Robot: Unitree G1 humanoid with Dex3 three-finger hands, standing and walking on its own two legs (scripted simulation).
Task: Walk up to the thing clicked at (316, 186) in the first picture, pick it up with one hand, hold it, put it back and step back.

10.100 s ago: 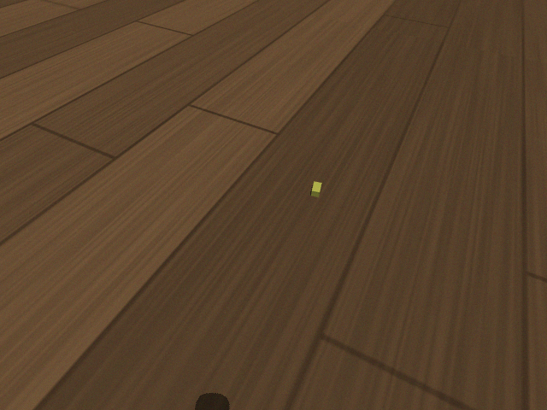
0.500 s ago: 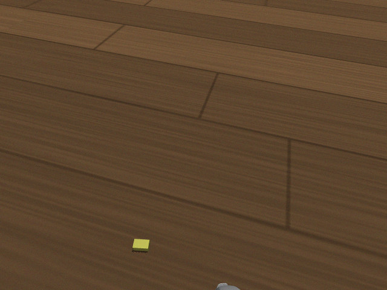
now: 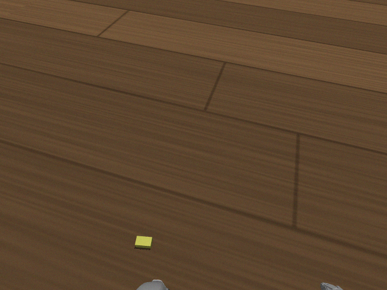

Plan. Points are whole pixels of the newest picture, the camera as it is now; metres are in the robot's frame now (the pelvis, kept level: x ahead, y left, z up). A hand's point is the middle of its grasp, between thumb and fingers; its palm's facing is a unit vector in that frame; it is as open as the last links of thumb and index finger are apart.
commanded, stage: walk up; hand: left
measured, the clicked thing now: (144, 242) +0.43 +0.25 -0.73
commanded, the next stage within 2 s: stand in 1.98 s
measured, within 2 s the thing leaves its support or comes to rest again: neither
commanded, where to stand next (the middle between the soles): +0.05 +0.01 m, yaw +0 degrees
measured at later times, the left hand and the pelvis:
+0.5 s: hand out of the picture -0.04 +0.27 -0.12, palm faces -0.01 -0.90 -0.43, open 7.4 cm; pelvis -0.06 -0.01 +0.01, yaw -1 degrees
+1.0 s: hand out of the picture +0.06 +0.26 -0.13, palm faces -0.03 -0.91 -0.42, open 7.4 cm; pelvis -0.04 -0.01 +0.00, yaw +0 degrees
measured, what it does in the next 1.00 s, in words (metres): steps on the spot: right foot, then left foot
